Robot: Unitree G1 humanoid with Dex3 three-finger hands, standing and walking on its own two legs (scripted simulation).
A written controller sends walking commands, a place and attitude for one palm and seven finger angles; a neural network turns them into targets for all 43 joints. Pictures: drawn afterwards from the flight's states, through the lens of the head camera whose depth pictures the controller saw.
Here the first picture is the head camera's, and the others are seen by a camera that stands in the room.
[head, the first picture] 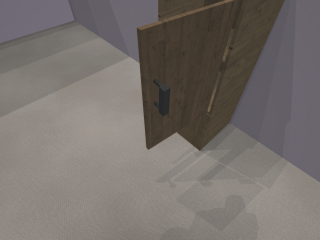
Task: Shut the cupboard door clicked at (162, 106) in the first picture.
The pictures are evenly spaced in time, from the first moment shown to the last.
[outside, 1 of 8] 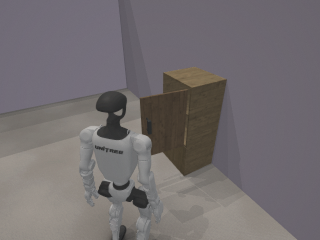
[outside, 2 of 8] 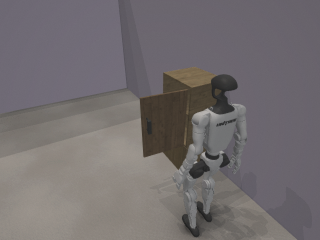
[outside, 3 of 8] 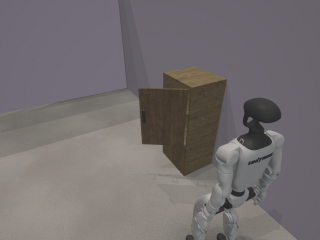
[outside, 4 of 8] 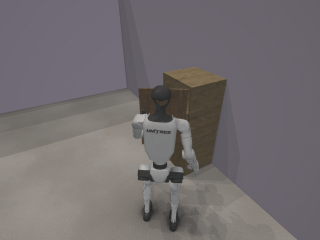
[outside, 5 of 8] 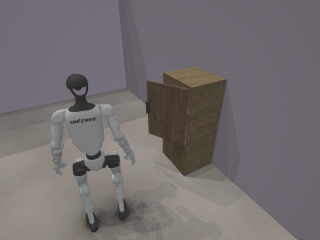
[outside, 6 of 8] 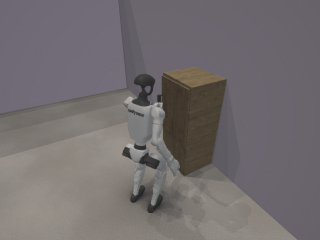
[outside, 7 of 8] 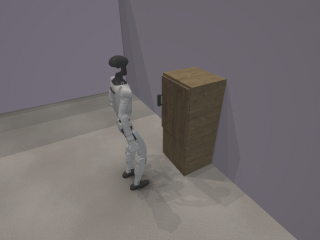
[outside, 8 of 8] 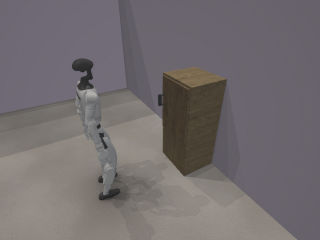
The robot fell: no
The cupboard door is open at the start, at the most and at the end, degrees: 84 84 0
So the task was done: yes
